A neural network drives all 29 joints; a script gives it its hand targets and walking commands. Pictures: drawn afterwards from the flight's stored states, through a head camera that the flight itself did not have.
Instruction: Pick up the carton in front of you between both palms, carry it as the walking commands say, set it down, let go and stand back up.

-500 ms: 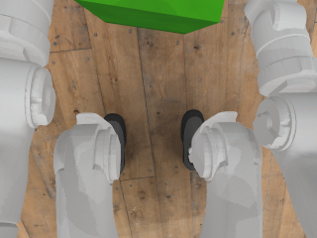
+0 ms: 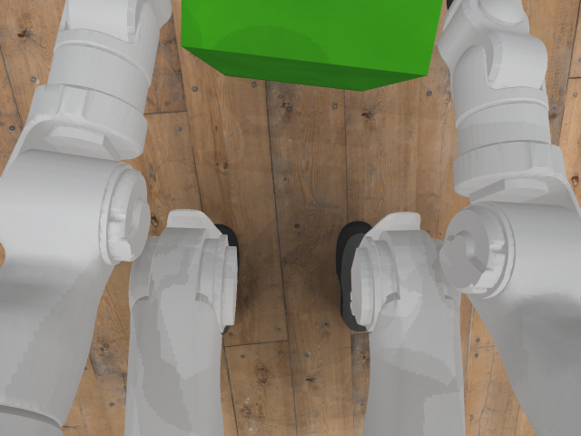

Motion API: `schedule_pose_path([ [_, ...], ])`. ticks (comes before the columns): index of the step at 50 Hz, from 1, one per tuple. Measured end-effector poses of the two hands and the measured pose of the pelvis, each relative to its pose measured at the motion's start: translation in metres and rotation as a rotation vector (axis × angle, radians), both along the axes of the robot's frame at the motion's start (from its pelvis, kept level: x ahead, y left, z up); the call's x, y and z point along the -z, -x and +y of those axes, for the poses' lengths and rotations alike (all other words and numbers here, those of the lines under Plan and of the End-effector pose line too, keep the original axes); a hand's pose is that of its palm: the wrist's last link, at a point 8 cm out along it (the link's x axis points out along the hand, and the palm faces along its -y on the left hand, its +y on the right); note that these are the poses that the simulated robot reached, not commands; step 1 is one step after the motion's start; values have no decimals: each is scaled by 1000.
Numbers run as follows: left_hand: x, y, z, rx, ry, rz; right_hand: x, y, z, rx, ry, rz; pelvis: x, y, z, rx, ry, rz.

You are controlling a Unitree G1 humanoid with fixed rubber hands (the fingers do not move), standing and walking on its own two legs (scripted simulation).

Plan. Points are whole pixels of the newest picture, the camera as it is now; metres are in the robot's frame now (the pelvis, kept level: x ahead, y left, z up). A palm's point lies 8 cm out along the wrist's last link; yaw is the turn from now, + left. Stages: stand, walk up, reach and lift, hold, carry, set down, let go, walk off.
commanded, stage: reach and lift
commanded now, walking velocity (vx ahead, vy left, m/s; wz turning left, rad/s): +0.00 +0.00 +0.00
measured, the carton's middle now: out of the picture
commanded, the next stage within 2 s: none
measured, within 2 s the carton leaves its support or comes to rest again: neither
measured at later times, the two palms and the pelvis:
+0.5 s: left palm out of the picture +0.51 +0.16 +0.04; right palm out of the picture +0.49 -0.14 +0.04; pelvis -0.02 -0.01 +0.11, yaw +2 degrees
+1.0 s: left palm out of the picture +0.46 +0.16 +0.20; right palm out of the picture +0.46 -0.14 +0.20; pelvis +0.02 -0.01 +0.23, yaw +3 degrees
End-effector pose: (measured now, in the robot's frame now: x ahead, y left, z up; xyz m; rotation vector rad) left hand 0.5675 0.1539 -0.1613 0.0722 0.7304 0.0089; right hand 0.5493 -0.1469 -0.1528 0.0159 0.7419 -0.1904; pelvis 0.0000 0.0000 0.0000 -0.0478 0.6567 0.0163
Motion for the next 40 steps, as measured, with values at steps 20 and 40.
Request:
schedule_pose_path([
  [20, -184, 55, 4, -85, 11, -26, -171, 52, 6, -7, -15, -35, -91, 22, -10, -25, -14, 104],
  [40, -290, 88, 5, -129, 34, -39, -283, 74, 7, -27, -17, -49, -176, -1, -10, -25, -24, 64],
])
